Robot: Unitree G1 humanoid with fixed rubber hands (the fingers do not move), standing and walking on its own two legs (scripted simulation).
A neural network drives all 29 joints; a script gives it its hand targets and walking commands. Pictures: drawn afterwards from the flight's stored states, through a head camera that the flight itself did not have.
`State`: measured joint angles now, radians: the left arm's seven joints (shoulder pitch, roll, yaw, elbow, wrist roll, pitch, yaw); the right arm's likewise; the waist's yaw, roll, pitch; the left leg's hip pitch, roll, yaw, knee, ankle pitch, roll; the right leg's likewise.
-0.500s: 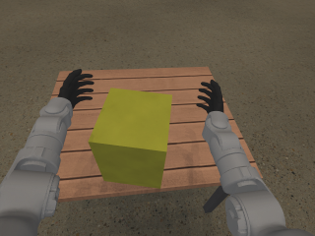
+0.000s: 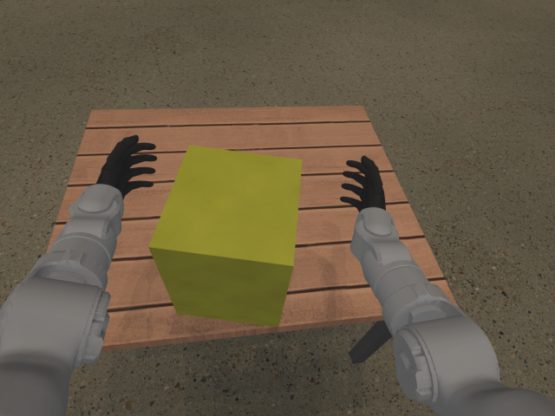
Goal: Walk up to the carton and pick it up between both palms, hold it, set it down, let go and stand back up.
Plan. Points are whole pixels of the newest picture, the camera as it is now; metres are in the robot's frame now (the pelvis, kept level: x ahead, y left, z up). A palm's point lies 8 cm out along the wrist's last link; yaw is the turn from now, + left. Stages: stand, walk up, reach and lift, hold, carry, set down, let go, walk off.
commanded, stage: reach and lift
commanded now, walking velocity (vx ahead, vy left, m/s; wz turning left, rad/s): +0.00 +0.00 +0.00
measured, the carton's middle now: (236, 241) +0.43 +0.02 -0.06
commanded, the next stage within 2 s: none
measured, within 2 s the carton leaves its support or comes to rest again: neither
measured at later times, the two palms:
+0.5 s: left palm (143, 214) +0.47 +0.17 -0.01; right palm (354, 241) +0.37 -0.19 -0.01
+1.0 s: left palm (158, 214) +0.46 +0.14 -0.01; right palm (328, 243) +0.38 -0.14 -0.02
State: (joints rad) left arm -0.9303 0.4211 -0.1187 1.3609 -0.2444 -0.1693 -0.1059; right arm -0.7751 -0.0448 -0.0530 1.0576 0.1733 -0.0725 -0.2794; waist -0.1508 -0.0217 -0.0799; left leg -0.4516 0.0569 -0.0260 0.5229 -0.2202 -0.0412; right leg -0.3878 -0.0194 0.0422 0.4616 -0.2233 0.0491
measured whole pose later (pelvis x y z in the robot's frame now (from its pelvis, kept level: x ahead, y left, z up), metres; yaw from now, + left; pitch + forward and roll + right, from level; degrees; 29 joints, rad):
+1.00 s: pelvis +0.01 +0.02 -0.02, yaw -1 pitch +25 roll -3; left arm -0.95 0.22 0.21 1.48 0.12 -0.53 -0.04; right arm -0.79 0.11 -0.49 1.34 -0.17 -0.60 -0.19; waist -0.14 0.00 -0.19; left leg -0.82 0.06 -0.03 0.63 -0.24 -0.04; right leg -0.72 -0.02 0.04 0.49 -0.20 0.07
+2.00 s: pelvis +0.01 +0.02 -0.02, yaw -1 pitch +24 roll -3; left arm -0.95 0.22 0.32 1.53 0.22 -0.59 -0.04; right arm -0.78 0.12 -0.60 1.34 -0.33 -0.65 -0.19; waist -0.13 0.00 -0.17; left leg -0.81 0.06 -0.03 0.63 -0.24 -0.04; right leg -0.71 -0.02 0.04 0.49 -0.21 0.06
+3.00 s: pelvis -0.01 +0.02 -0.02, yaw -1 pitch +22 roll -3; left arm -0.95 0.20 0.22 1.54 0.21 -0.63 0.00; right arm -0.72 0.12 -0.57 1.34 -0.33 -0.73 -0.24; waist -0.11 0.00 -0.17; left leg -0.81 0.06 -0.03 0.63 -0.21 -0.04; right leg -0.71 -0.02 0.04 0.49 -0.18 0.06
